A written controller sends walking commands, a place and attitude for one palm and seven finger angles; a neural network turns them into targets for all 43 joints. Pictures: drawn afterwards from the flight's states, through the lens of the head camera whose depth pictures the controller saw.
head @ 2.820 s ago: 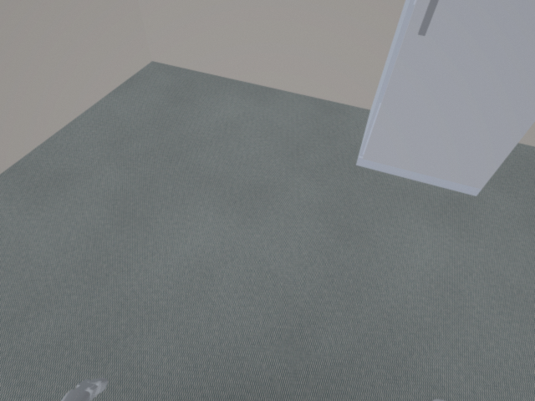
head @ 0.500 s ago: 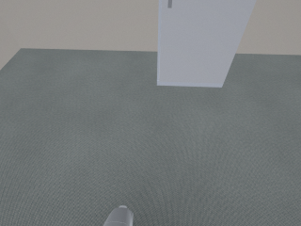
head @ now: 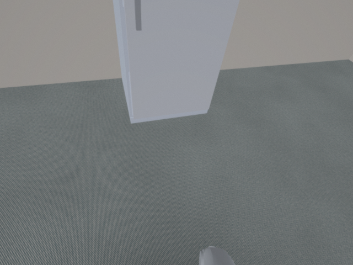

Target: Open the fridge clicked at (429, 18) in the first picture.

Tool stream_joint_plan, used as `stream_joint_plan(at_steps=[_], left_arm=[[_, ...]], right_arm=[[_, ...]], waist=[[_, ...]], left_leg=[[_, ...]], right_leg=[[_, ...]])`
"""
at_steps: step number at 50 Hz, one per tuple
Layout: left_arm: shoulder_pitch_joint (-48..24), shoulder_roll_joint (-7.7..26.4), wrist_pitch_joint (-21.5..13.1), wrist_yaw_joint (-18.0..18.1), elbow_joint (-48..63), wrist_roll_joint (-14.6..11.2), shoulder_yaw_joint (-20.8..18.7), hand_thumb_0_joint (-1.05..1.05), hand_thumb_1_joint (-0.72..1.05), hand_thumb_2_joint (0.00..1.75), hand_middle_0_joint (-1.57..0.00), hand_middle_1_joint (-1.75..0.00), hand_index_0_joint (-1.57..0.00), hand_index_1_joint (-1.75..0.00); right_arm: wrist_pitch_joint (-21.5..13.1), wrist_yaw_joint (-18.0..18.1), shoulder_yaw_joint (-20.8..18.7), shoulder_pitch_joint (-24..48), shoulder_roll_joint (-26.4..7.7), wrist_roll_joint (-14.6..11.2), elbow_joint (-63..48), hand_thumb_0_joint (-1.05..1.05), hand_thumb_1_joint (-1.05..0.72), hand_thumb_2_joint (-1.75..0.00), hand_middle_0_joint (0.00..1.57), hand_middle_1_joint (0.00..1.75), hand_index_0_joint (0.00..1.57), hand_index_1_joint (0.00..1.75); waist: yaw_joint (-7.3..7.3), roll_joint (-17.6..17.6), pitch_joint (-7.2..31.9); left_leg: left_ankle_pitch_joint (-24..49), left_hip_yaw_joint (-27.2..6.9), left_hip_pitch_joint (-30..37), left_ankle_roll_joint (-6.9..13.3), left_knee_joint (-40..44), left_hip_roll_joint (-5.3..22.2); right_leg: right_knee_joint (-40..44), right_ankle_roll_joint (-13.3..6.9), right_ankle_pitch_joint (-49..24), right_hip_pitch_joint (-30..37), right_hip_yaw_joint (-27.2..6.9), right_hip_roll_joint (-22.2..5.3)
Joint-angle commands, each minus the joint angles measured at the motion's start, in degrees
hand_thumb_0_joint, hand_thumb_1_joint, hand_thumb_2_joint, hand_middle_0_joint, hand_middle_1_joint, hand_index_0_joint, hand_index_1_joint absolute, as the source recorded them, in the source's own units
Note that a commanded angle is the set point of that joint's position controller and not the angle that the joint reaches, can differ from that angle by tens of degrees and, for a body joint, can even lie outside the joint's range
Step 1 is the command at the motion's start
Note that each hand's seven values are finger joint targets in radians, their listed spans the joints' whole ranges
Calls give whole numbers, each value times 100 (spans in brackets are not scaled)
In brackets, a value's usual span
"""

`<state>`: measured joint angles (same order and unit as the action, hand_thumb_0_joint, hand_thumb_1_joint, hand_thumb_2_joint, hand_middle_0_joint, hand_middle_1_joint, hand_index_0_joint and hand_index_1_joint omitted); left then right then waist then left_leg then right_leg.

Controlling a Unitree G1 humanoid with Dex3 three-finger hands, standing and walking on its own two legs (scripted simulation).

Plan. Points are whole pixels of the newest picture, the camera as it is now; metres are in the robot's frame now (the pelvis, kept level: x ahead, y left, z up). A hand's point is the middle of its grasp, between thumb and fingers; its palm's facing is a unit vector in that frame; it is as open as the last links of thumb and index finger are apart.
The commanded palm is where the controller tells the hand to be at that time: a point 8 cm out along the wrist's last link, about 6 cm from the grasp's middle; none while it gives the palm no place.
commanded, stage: walk to a spot facing it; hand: left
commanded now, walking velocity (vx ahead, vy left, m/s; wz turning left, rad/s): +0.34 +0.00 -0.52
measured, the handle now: out of the picture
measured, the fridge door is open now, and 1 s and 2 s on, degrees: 0 0 0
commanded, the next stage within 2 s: turn to face it in 1.32 s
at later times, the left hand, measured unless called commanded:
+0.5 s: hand (125, 200) +0.33 +0.16 -0.17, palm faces -0.21 -0.95 -0.23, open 7.2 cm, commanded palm none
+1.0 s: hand (142, 136) +0.59 +0.15 -0.17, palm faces -0.41 -0.89 -0.18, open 7.4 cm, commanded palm none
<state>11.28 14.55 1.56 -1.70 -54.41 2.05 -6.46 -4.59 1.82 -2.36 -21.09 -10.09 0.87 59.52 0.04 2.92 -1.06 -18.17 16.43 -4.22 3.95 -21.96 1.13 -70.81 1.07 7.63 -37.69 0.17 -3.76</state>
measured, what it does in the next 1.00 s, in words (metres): walks ahead, turning right: right foot, then left foot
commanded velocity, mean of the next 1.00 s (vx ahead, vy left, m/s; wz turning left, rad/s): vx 0.25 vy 0.00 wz -0.50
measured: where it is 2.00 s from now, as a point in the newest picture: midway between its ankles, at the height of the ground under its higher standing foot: (178, 219)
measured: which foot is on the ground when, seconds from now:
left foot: down 0.00-0.28, up 0.30-0.72, down 0.74-1.00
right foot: up 0.00-0.28, down 0.30-0.74, up 0.76-1.00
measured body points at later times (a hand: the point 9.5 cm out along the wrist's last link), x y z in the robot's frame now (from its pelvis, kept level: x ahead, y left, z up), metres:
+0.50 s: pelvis +0.23 -0.02 -0.01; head +0.25 -0.02 +0.44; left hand +0.34 +0.21 -0.16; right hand +0.19 -0.25 -0.16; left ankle +0.26 +0.14 -0.65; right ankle +0.20 -0.07 -0.74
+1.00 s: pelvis +0.44 +0.01 +0.00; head +0.47 +0.01 +0.44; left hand +0.61 +0.20 -0.16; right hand +0.38 -0.24 -0.14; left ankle +0.49 +0.10 -0.74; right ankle +0.40 -0.12 -0.66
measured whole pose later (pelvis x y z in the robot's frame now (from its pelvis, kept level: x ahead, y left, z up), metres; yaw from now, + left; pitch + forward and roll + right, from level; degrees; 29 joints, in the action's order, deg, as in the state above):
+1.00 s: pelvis +0.44 +0.01 +0.00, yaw -30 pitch -1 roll +0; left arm 12.7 12.5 2.1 -1.9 -54.8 1.1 -5.8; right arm -3.0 1.2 -2.7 -12.4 -10.0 1.3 55.4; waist -1.0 1.8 -4.0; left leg -15.9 17.1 -10.5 -0.2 -28.8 8.1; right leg -64.0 2.5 17.9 -32.4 4.8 -5.3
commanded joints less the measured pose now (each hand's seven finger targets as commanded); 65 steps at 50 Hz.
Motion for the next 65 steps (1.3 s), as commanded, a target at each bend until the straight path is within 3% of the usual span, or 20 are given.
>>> stream_joint_plan(at_steps=[1, 7, 13, 14, 15, 16, 19, 22, 33, 35, 36, 37, 38, 42, 48, 56, 58, 60, 61, 65], left_arm=[[-196, -231, -4, -63, 300, 7, 132, 0, 90, 90, -20, -30, -20, -30], [-1111, -336, -97, -99, 504, -32, 275, 0, 90, 90, -20, -30, -20, -30], [649, 162, -310, 16, 25, 3, 111, 0, 90, 90, -20, -30, -20, -30], [1437, 616, -360, 61, -188, 22, 7, 0, 90, 90, -20, -30, -20, -30], [1872, 1107, -407, 144, -258, -61, -87, 0, 90, 90, -20, -30, -20, -30], [1657, 1220, -363, 208, -224, -203, -113, 0, 90, 90, -20, -30, -20, -30], [610, 479, -457, 249, -46, -201, 86, 0, 90, 90, -20, -30, -20, -30], [512, 225, -589, 249, -73, -78, 164, 0, 90, 90, -20, -30, -20, -30], [1121, 609, -560, 199, -218, -81, 96, 0, 90, 90, -20, -30, -20, -30], [912, 672, -537, 219, -153, -111, 67, 0, 90, 90, -20, -30, -20, -30], [883, 511, -533, 198, -84, -162, 69, 0, 90, 90, -20, -30, -20, -30], [1123, 125, -534, 127, 0, -234, 118, 0, 90, 90, -20, -30, -20, -30], [939, 243, -559, 135, 72, -181, 137, 0, 90, 90, -20, -30, -20, -30], [370, 73, -319, 13, 139, -78, 81, 0, 90, 90, -20, -30, -20, -30], [466, -261, 38, -28, 239, -74, 57, 0, 90, 90, -20, -30, -20, -30], [-231, -95, -44, -3, 645, -44, 66, 0, 90, 90, -20, -30, -20, -30], [560, 283, -169, 38, 473, -35, -5, 0, 90, 90, -20, -30, -20, -30], [1323, 1496, -256, 192, 287, -137, -211, 0, 90, 90, -20, -30, -20, -30], [1172, 1358, -205, 270, 318, -181, -190, 0, 90, 90, -20, -30, -20, -30], [-212, 711, -144, 337, 713, -171, 15, 0, 90, 90, -20, -30, -20, -30]], right_arm=[[-148, 53, -32, -644, -476, 16, -76, 0, -90, -90, 20, 30, 20, 30], [-74, 73, -2, -1249, -519, 69, 223, 0, -90, -90, 20, 30, 20, 30], [20, 13, -94, -814, -907, -11, 52, 0, -90, -90, 20, 30, 20, 30], [32, -62, -85, -656, -780, -95, -74, 0, -90, -90, 20, 30, 20, 30], [-18, -64, -34, -583, -341, -146, -349, 0, -90, -90, 20, 30, 20, 30], [-9, -42, -104, -38, -512, -103, -520, 0, -90, -90, 20, 30, 20, 30], [145, -94, -129, 52, -346, 12, -437, 0, -90, -90, 20, 30, 20, 30], [321, -115, -129, -184, -126, 69, -366, 0, -90, -90, 20, 30, 20, 30], [113, -296, -82, 1637, -395, 63, -1045, 0, -90, -90, 20, 30, 20, 30], [39, -202, -164, 787, -675, 78, -807, 0, -90, -90, 20, 30, 20, 30], [2, -130, -278, -37, -1147, 124, -573, 0, -90, -90, 20, 30, 20, 30], [-18, -99, -456, -726, -1879, 191, -421, 0, -90, -90, 20, 30, 20, 30], [52, -100, -362, -845, -1801, 117, -408, 0, -90, -90, 20, 30, 20, 30], [34, -71, -118, 505, -806, 82, -647, 0, -90, -90, 20, 30, 20, 30], [102, -30, -211, 702, -702, 62, -634, 0, -90, -90, 20, 30, 20, 30], [321, -96, -388, 553, -1123, 99, -692, 0, -90, -90, 20, 30, 20, 30], [363, -136, -386, 565, -1177, 66, -785, 0, -90, -90, 20, 30, 20, 30], [438, -152, -215, 679, -632, -6, -1194, 0, -90, -90, 20, 30, 20, 30], [506, -64, -220, 754, -727, -37, -1188, 0, -90, -90, 20, 30, 20, 30], [643, -74, -206, 756, -779, 41, -956, 0, -90, -90, 20, 30, 20, 30]], waist=[[44, -767, -551], [305, -877, -676], [-588, -1443, 365], [-979, -748, 915], [-899, 375, 1510], [-849, -78, 1267], [-101, -436, -32], [264, -253, -407], [-294, 546, -127], [184, 208, 343], [519, -387, 915], [680, -2074, 1679], [719, -1987, 1672], [153, -1118, -282], [-90, -1414, -179], [107, -1263, -46], [-363, -644, 501], [-633, 1610, 1265], [-542, 1062, 1226], [-1, 416, 744]], left_leg=[[3211, -853, 454, -514, 912, 1613], [4964, -253, 1196, -305, 654, 1580], [6867, 235, 389, -375, -2395, 1680], [4611, 280, -1046, -449, -4135, 1495], [-1248, -102, -2967, -755, -6177, 355], [-1322, -1132, -3492, -575, -6619, 399], [-19, -1538, -3186, -649, -5751, 963], [111, -1398, -2634, -744, -4873, 956], [609, -840, -2330, -717, -1455, 391], [959, -790, -736, -642, -553, 258], [1369, -1371, 905, -463, -411, 879], [2161, -3373, 2299, 180, -340, 2763], [2151, -3806, 2077, 502, 102, 3188], [2134, -1934, -522, 139, 569, 2444], [2451, -330, -911, 55, 536, 1995], [2788, -84, -256, -20, -443, 2193], [2972, 204, -613, -407, -2152, 1939], [-2030, -517, -3045, -926, -5142, 556], [-1866, -1333, -3050, -862, -5309, 733], [-468, -1439, -2664, -957, -4887, 886]], right_leg=[[378, -12, -159, -825, 119, -57], [2283, -267, 254, -320, 920, 203], [3757, -851, 659, 2843, 1240, 765], [4125, -1285, 24, 4536, 149, -123], [4503, -2181, -1335, 5754, -3058, -1910], [5077, -2385, -1224, 5468, -3272, -2067], [5521, -1124, -1006, 3225, -1670, -1337], [5687, -1208, -1169, 1951, -799, -906], [4894, -974, -2083, 3310, -932, -578], [3817, -770, -2407, 2938, -846, -444], [2643, -520, -1685, 2040, -626, -127], [685, -204, 1748, 613, 140, 601], [-406, -230, 2638, 260, -200, 466], [-565, -26, 1523, 245, -54, -247], [902, 180, 869, 716, 412, -281], [3010, 58, 825, 1431, 792, 20], [4094, -130, -32, 2864, 729, 129], [4566, -1319, -4289, 4390, -2492, -2143], [4616, -1451, -4037, 4304, -2041, -2025], [4903, -946, -2276, 3000, -1080, -1090]])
